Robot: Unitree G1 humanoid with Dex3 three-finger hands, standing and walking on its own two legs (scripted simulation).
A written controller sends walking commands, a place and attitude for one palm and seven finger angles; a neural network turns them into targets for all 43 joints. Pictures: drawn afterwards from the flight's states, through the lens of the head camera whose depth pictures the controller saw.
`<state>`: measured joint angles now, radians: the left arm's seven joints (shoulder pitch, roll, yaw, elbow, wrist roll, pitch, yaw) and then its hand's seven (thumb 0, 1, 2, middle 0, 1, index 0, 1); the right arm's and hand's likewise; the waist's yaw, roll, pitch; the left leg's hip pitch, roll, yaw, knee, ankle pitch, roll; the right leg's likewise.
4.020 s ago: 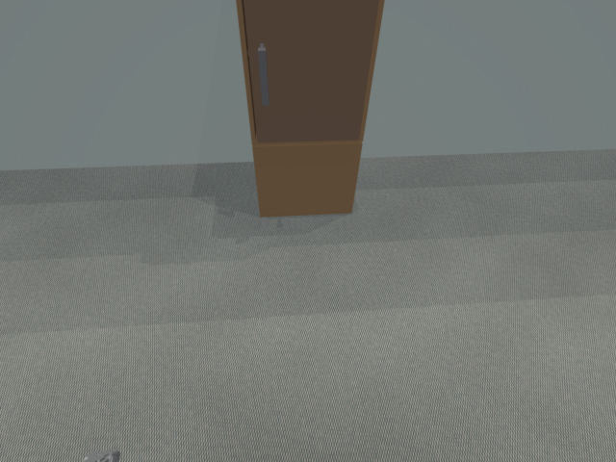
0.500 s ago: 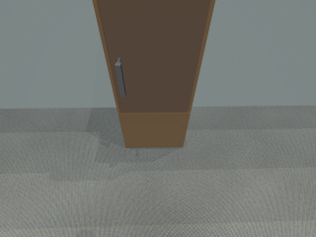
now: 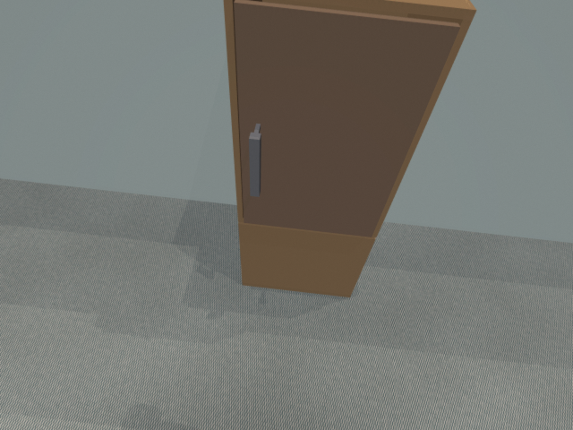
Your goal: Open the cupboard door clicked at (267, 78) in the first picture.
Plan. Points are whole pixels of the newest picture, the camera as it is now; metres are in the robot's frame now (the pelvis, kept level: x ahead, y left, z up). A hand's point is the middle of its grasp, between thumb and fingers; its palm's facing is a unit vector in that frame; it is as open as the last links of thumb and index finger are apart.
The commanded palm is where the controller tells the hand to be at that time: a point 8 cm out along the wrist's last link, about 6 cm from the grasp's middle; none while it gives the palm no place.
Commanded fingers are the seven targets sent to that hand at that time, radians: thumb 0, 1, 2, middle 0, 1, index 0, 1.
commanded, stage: take the last steps up to it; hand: left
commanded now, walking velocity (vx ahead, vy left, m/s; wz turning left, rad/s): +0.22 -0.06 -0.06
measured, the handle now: (256, 161) +0.68 +0.14 -0.07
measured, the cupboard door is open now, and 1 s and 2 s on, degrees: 0 0 0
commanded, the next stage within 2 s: come to a stop and stand still in 0.26 s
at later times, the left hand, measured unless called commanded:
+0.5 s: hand (221, 371) +0.23 +0.13 -0.15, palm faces -0.04 -0.97 -0.22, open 7.4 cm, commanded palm none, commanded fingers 0.00 0.90 0.90 -0.20 -0.30 -0.20 -0.30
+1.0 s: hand (188, 427) +0.15 +0.16 -0.17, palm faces +0.00 -0.97 -0.23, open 7.4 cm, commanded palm none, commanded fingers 0.00 0.90 0.90 -0.20 -0.30 -0.20 -0.30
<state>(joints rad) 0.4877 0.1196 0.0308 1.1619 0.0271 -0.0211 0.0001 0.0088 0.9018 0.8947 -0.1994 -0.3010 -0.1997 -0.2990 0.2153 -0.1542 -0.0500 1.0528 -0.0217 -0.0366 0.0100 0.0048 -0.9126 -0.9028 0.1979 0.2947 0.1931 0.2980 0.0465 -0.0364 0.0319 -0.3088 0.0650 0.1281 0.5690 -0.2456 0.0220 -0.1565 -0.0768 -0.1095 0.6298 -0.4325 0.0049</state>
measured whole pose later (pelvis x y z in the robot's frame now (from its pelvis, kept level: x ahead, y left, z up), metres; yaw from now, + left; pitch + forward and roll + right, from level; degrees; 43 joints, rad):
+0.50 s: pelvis +0.13 -0.04 +0.00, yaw -2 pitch -1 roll +0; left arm 0.14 0.14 0.03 1.03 0.03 -0.04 0.01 0.00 0.91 0.90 -0.19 -0.30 -0.20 -0.30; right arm 0.34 -0.14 -0.04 1.14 -0.01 0.01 -0.02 0.01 -0.91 -0.90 0.20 0.29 0.19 0.30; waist -0.03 0.05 0.07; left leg -0.28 0.07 0.06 0.89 -0.52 -0.01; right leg -0.31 -0.04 -0.14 0.57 -0.24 -0.05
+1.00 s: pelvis +0.13 -0.03 +0.01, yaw -3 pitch +0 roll +1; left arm 0.26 0.19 0.03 1.06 0.02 0.03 0.03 0.01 0.91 0.90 -0.20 -0.30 -0.20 -0.30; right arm 0.15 -0.14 -0.03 1.03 -0.01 0.01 -0.02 0.00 -0.91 -0.90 0.20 0.30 0.20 0.30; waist 0.03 -0.03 0.05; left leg -0.28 0.01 0.12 0.47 -0.18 0.03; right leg -0.20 -0.06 -0.03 0.54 -0.33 0.02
